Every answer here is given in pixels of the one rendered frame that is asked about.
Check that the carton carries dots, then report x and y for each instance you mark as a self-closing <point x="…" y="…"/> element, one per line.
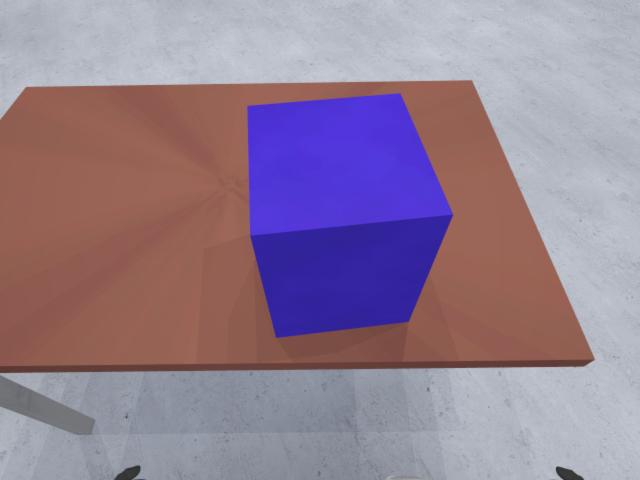
<point x="346" y="212"/>

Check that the table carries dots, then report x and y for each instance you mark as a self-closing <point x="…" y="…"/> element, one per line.
<point x="125" y="243"/>

